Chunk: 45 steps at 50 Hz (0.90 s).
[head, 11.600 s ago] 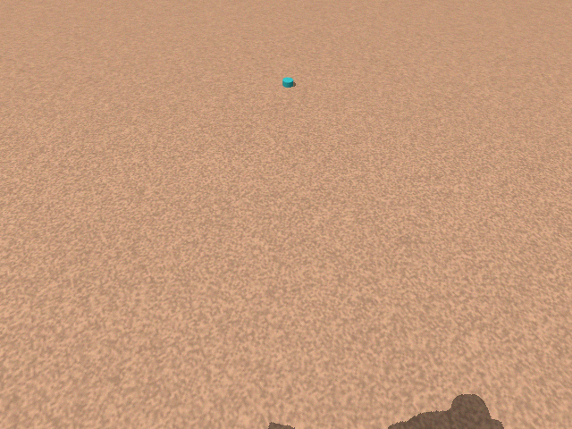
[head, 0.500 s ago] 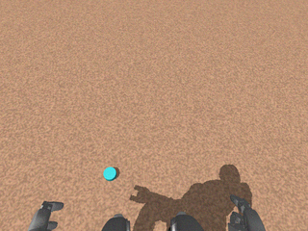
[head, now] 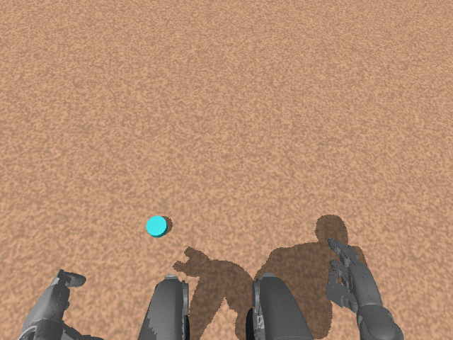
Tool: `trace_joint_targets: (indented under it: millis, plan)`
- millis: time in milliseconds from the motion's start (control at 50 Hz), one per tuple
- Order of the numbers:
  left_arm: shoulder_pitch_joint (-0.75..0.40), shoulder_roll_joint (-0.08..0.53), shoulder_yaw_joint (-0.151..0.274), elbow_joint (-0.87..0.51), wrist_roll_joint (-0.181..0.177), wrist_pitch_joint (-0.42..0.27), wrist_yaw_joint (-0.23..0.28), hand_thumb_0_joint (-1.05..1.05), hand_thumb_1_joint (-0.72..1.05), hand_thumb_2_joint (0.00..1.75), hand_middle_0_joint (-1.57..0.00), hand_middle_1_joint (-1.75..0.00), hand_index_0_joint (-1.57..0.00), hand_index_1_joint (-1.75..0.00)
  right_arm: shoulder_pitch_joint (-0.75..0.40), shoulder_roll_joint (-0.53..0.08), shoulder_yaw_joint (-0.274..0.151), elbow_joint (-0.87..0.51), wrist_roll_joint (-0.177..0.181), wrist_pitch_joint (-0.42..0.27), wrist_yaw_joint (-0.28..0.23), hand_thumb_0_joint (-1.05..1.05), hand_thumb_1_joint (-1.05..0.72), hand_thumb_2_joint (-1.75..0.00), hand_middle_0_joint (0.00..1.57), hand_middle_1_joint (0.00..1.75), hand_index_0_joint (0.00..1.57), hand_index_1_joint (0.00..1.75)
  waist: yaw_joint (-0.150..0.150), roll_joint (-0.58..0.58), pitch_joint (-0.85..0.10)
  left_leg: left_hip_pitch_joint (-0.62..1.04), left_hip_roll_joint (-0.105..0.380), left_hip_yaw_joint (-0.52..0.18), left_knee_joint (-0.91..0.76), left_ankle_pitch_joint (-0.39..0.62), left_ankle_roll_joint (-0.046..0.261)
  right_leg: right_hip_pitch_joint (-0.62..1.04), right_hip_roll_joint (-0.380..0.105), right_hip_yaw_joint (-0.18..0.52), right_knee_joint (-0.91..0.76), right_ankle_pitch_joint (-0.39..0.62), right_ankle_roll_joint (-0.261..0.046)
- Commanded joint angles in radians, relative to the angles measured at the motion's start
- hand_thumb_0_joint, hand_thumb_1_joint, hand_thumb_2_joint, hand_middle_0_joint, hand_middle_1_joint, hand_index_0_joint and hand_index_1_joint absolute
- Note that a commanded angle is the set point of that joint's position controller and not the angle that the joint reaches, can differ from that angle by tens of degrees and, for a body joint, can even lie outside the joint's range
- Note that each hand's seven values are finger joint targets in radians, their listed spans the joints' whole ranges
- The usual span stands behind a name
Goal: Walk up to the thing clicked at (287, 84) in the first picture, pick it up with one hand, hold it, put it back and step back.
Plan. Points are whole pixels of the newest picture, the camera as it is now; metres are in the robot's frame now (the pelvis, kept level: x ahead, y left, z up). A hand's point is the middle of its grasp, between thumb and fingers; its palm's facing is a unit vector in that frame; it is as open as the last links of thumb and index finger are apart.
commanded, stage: rise first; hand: left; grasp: from above
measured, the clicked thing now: (157, 226) +0.45 +0.22 -0.61
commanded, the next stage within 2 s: none
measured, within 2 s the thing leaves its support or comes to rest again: neither
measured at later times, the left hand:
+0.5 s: hand (114, 255) +0.31 +0.28 -0.34, palm faces -0.47 -0.26 -0.84, open 14.1 cm
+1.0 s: hand (126, 236) +0.38 +0.28 -0.43, palm faces -0.45 -0.01 -0.89, open 14.2 cm
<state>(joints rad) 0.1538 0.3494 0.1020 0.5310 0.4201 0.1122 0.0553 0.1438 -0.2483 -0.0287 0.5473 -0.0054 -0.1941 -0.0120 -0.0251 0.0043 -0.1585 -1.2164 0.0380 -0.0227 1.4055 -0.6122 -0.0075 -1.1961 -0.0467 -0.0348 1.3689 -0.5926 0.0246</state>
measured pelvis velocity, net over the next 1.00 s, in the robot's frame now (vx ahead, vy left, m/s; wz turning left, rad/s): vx -0.07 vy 0.01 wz -0.08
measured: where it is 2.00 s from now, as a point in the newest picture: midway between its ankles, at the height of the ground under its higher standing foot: outside the picture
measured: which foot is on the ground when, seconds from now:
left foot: down 0.00-1.00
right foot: down 0.00-1.00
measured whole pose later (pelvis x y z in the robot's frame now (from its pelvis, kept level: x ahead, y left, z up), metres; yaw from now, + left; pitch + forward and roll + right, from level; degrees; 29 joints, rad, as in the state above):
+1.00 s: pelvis -0.07 +0.01 -0.27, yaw -5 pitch +33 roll -7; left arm -0.84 0.69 0.10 1.32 1.27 -0.26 0.37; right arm 0.13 -0.27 -0.01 0.76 -0.11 -0.05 0.11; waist -0.17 -0.01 -0.08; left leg -2.23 0.02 -0.10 2.31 -0.68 0.01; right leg -2.17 -0.03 -0.04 2.23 -0.65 0.04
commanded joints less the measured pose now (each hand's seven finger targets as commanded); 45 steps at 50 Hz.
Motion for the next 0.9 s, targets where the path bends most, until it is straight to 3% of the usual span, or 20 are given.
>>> trace_joint_targets:
  millis: [0, 20, 40, 80, 120, 220, 300, 340, 400, 420, 460, 500, 560, 680, 800, 820, 880]
  plan:
    - [-0.147, 0.177, 0.035, -0.076, 0.101, -0.116, 0.035, 0.00, -0.54, 1.00, -0.07, -1.08, -0.07, -1.08, 0.006, -0.172, -0.076, -0.074, 0.009, -0.054, 0.004, 0.00, -0.86, -0.89, 0.20, 0.30, 0.20, 0.30, -0.025, 0.095, -0.352, 0.122, -0.027, -0.025, -0.043, 0.261, 0.004, -0.053, 0.038, 0.002, 0.035, 0.211, -0.048]
    - [-0.173, 0.180, 0.020, -0.092, 0.121, -0.137, 0.042, 0.00, -0.52, 0.98, -0.06, -1.09, -0.07, -1.09, 0.007, -0.175, -0.081, -0.071, 0.009, -0.055, 0.007, 0.00, -0.85, -0.89, 0.20, 0.30, 0.20, 0.30, -0.024, 0.098, -0.393, 0.104, -0.029, -0.019, -0.007, 0.270, 0.006, -0.074, 0.039, 0.004, 0.060, 0.223, -0.048]
    - [-0.214, 0.201, 0.025, -0.075, 0.145, -0.155, 0.053, 0.00, -0.52, 0.98, -0.07, -1.09, -0.07, -1.08, 0.007, -0.181, -0.081, -0.059, 0.011, -0.056, 0.010, 0.00, -0.85, -0.89, 0.20, 0.30, 0.20, 0.30, -0.033, 0.103, -0.421, 0.081, -0.030, -0.024, 0.027, 0.281, 0.006, -0.103, 0.039, 0.004, 0.098, 0.234, -0.050]
    - [-0.264, 0.243, 0.045, -0.022, 0.187, -0.185, 0.078, 0.00, -0.54, 0.99, -0.07, -1.09, -0.07, -1.09, 0.003, -0.191, -0.083, -0.039, 0.013, -0.051, 0.015, 0.00, -0.86, -0.89, 0.20, 0.30, 0.20, 0.30, -0.020, 0.099, -0.432, 0.007, -0.032, -0.026, 0.075, 0.261, 0.005, -0.165, 0.037, 0.003, 0.151, 0.220, -0.051]
    - [-0.309, 0.324, 0.098, 0.003, 0.238, -0.200, 0.108, 0.00, -0.55, 1.01, -0.06, -1.08, -0.06, -1.09, 0.000, -0.207, -0.094, -0.026, 0.016, -0.043, 0.017, 0.00, -0.87, -0.89, 0.20, 0.30, 0.20, 0.30, 0.004, 0.120, -0.483, -0.021, -0.032, -0.025, 0.120, 0.252, 0.003, -0.227, 0.037, 0.005, 0.202, 0.205, -0.053]
    - [-0.517, 0.352, 0.078, 0.095, 0.329, -0.204, 0.157, 0.00, -0.54, 1.01, -0.06, -1.09, -0.06, -1.08, 0.028, -0.200, -0.095, 0.024, 0.013, -0.019, 0.021, 0.00, -0.87, -0.89, 0.20, 0.30, 0.20, 0.30, -0.015, 0.064, -0.571, -0.191, -0.045, 0.021, 0.262, 0.203, 0.019, -0.241, 0.038, 0.012, 0.251, 0.195, -0.044]
    - [-0.696, 0.426, 0.077, 0.222, 0.381, -0.226, 0.156, 0.00, -0.57, 1.04, -0.06, -1.07, -0.06, -1.08, 0.052, -0.205, -0.099, 0.061, -0.001, -0.003, 0.032, 0.00, -0.88, -0.90, 0.20, 0.30, 0.20, 0.30, -0.027, -0.006, -0.624, -0.337, -0.045, 0.037, 0.378, 0.142, 0.035, -0.242, 0.039, 0.023, 0.295, 0.140, -0.033]
    - [-0.761, 0.487, 0.095, 0.263, 0.419, -0.249, 0.156, 0.00, -0.56, 1.03, -0.07, -1.07, -0.07, -1.07, 0.062, -0.208, -0.103, 0.075, -0.009, 0.005, 0.035, 0.00, -0.88, -0.90, 0.20, 0.30, 0.20, 0.30, -0.016, -0.005, -0.642, -0.380, -0.045, 0.044, 0.419, 0.112, 0.038, -0.261, 0.041, 0.030, 0.313, 0.099, -0.032]
    - [-0.837, 0.506, 0.083, 0.340, 0.464, -0.285, 0.150, 0.00, -0.58, 1.04, -0.07, -1.04, -0.06, -1.06, 0.073, -0.212, -0.101, 0.094, -0.020, 0.014, 0.041, 0.00, -0.89, -0.90, 0.20, 0.30, 0.20, 0.30, -0.027, 0.000, -0.612, -0.440, -0.047, 0.039, 0.449, 0.039, 0.041, -0.334, 0.048, 0.011, 0.348, 0.008, -0.037]
    - [-0.885, 0.495, 0.067, 0.341, 0.480, -0.299, 0.149, 0.00, -0.58, 1.05, -0.07, -1.03, -0.06, -1.05, 0.084, -0.210, -0.100, 0.099, -0.022, 0.017, 0.045, 0.00, -0.90, -0.90, 0.20, 0.30, 0.20, 0.30, -0.044, 0.013, -0.609, -0.453, -0.048, 0.036, 0.457, 0.023, 0.041, -0.355, 0.050, 0.002, 0.363, -0.004, -0.039]
    - [-0.907, 0.538, 0.084, 0.379, 0.518, -0.321, 0.155, 0.00, -0.57, 1.05, -0.08, -1.02, -0.06, -1.04, 0.090, -0.217, -0.100, 0.107, -0.026, 0.030, 0.048, 0.00, -0.90, -0.90, 0.20, 0.30, 0.20, 0.30, -0.031, 0.031, -0.617, -0.457, -0.048, 0.034, 0.474, 0.012, 0.039, -0.393, 0.054, -0.008, 0.392, -0.018, -0.044]
    - [-0.978, 0.549, 0.070, 0.384, 0.554, -0.343, 0.164, 0.00, -0.58, 1.06, -0.08, -1.00, -0.06, -1.03, 0.101, -0.223, -0.096, 0.115, -0.030, 0.041, 0.053, 0.00, -0.90, -0.90, 0.20, 0.30, 0.20, 0.30, -0.049, 0.068, -0.604, -0.467, -0.047, 0.023, 0.483, -0.019, 0.036, -0.452, 0.056, -0.024, 0.428, -0.042, -0.050]
    - [-1.023, 0.577, 0.082, 0.433, 0.608, -0.367, 0.195, 0.00, -0.58, 1.06, -0.08, -0.99, -0.06, -1.01, 0.112, -0.224, -0.091, 0.129, -0.039, 0.061, 0.059, 0.00, -0.90, -0.90, 0.20, 0.30, 0.20, 0.30, -0.055, 0.084, -0.576, -0.493, -0.049, 0.017, 0.510, -0.050, 0.039, -0.511, 0.059, -0.040, 0.458, -0.071, -0.052]
    - [-1.107, 0.576, 0.059, 0.518, 0.714, -0.372, 0.269, 0.00, -0.56, 1.04, -0.07, -0.98, -0.06, -0.99, 0.143, -0.249, -0.082, 0.164, -0.056, 0.106, 0.080, 0.00, -0.89, -0.90, 0.20, 0.30, 0.20, 0.30, -0.086, 0.198, -0.572, -0.408, -0.038, -0.033, 0.525, 0.040, 0.018, -0.662, 0.051, -0.084, 0.575, 0.033, -0.063]
    - [-1.203, 0.585, 0.049, 0.565, 0.779, -0.364, 0.318, 0.00, -0.56, 1.04, -0.07, -0.97, -0.05, -0.99, 0.167, -0.256, -0.075, 0.184, -0.080, 0.128, 0.098, 0.00, -0.90, -0.90, 0.20, 0.30, 0.20, 0.30, -0.109, 0.253, -0.596, -0.388, -0.037, -0.040, 0.566, 0.094, 0.014, -0.708, 0.044, -0.090, 0.627, 0.080, -0.061]
    - [-1.229, 0.588, 0.038, 0.583, 0.792, -0.364, 0.325, 0.00, -0.55, 1.03, -0.07, -0.98, -0.06, -0.99, 0.166, -0.255, -0.072, 0.187, -0.083, 0.130, 0.099, 0.00, -0.90, -0.90, 0.20, 0.30, 0.20, 0.30, -0.125, 0.260, -0.590, -0.405, -0.039, -0.036, 0.579, 0.090, 0.016, -0.716, 0.046, -0.091, 0.632, 0.078, -0.062]
    - [-1.241, 0.600, 0.046, 0.631, 0.819, -0.364, 0.344, 0.00, -0.55, 1.02, -0.07, -0.99, -0.06, -0.99, 0.173, -0.253, -0.066, 0.189, -0.093, 0.138, 0.105, 0.00, -0.90, -0.90, 0.20, 0.30, 0.20, 0.30, -0.126, 0.225, -0.578, -0.454, -0.047, -0.025, 0.605, 0.076, 0.025, -0.707, 0.049, -0.090, 0.635, 0.071, -0.061]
